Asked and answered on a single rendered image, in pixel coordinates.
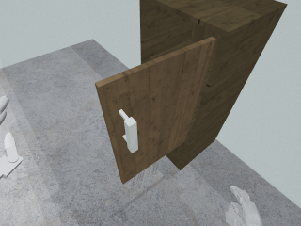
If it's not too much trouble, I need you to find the handle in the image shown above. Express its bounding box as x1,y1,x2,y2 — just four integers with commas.
119,109,138,153

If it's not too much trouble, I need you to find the cupboard door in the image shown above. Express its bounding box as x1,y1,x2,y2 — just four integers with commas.
95,36,216,184

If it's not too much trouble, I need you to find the robot left hand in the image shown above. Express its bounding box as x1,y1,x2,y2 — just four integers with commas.
0,95,23,179

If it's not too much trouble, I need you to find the robot right hand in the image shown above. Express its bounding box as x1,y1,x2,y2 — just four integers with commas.
225,186,263,226

